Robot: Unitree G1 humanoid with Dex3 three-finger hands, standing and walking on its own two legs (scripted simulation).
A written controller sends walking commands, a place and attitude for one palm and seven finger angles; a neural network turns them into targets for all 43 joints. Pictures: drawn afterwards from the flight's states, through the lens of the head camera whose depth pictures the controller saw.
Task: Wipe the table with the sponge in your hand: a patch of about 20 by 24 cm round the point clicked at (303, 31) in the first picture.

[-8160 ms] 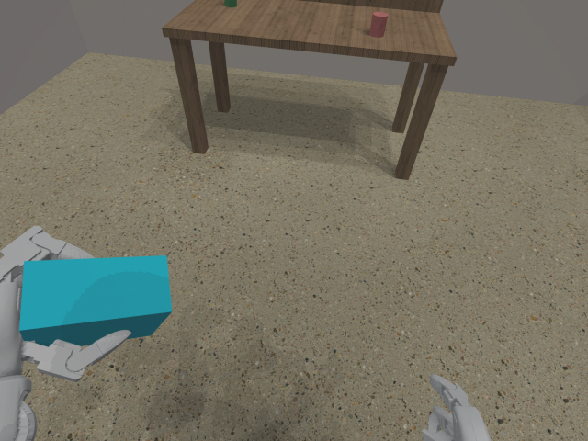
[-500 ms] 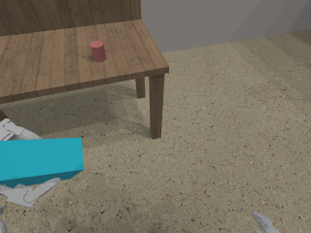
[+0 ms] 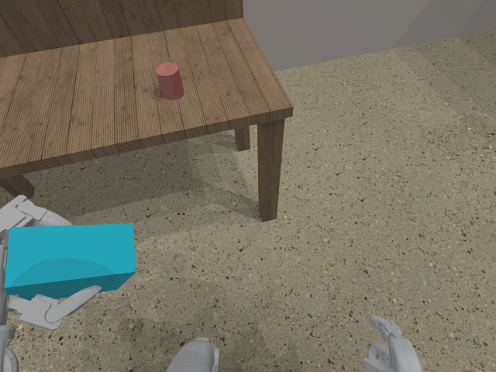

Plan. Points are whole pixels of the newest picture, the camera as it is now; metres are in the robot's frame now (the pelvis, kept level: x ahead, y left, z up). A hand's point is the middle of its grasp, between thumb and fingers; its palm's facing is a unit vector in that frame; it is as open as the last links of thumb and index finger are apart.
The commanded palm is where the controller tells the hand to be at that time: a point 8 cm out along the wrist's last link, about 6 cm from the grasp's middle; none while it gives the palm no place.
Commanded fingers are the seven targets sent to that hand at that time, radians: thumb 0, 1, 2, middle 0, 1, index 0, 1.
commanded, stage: take the last steps up to it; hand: left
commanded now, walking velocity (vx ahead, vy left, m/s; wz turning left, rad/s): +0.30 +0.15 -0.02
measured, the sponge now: (90, 262) +0.23 +0.21 +0.12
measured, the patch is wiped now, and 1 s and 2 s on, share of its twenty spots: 0.00 0.00 0.00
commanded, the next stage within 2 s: come to a stop and stand still in 1.06 s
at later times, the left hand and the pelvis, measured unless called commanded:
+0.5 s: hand (36, 172) +0.33 +0.30 +0.17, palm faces +0.32 -0.80 -0.50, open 10.2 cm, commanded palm +0.28 +0.35 +0.17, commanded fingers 0.00 0.10 1.30 -1.20 -1.60 -1.20 -1.60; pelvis +0.11 +0.08 -0.01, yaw -2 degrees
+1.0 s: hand (14, 126) +0.42 +0.39 +0.16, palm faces +0.36 -0.81 -0.45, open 10.2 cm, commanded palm +0.36 +0.42 +0.17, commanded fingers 0.00 0.10 1.30 -1.20 -1.60 -1.20 -1.60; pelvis +0.19 +0.15 -0.02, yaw -2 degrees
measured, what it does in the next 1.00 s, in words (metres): walks ahead: left foot, then right foot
